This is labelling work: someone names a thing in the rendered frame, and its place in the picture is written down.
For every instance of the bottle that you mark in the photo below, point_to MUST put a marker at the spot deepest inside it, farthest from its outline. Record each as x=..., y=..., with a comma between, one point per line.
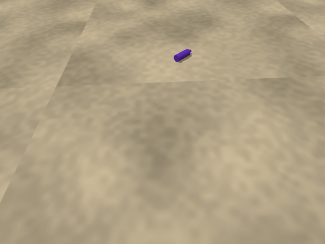
x=182, y=55

